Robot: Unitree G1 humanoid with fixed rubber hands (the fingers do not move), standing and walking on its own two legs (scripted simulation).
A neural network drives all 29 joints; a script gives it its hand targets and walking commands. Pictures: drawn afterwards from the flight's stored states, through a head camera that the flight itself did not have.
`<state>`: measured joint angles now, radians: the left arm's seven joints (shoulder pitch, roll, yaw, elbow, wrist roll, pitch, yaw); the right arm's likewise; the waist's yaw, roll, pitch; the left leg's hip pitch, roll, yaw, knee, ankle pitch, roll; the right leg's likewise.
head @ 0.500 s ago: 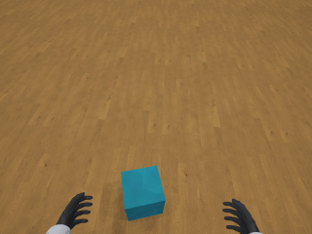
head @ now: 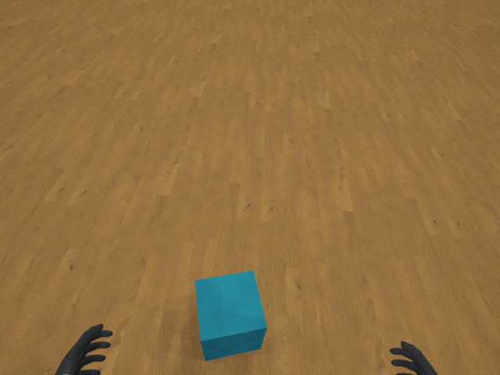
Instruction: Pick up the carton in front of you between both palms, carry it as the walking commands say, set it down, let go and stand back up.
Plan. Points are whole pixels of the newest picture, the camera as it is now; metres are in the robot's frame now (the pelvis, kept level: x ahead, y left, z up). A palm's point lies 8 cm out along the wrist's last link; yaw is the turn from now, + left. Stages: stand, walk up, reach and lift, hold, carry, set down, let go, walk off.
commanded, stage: stand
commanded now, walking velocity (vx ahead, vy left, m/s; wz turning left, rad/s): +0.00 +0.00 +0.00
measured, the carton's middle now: (229, 316) +0.44 +0.05 -0.64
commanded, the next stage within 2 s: none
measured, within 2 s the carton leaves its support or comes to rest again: neither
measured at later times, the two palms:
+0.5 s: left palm out of the picture +0.14 +0.30 -0.09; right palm out of the picture +0.13 -0.28 -0.08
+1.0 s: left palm out of the picture +0.09 +0.31 -0.10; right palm out of the picture +0.09 -0.30 -0.08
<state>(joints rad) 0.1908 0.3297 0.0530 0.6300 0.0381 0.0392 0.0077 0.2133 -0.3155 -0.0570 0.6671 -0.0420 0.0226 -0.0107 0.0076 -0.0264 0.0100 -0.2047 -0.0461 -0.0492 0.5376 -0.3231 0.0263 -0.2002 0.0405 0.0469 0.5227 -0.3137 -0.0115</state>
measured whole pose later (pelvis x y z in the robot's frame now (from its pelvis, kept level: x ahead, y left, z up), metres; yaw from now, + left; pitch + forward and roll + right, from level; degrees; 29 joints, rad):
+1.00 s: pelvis -0.01 +0.01 +0.01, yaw +0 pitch -2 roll +0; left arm 0.15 0.38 0.01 0.94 0.02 -0.01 0.02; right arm 0.14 -0.37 -0.02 0.96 -0.02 -0.01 -0.02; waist 0.00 -0.02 0.01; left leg -0.11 -0.05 -0.04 0.37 -0.23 0.04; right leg -0.11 0.02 0.06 0.36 -0.22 0.00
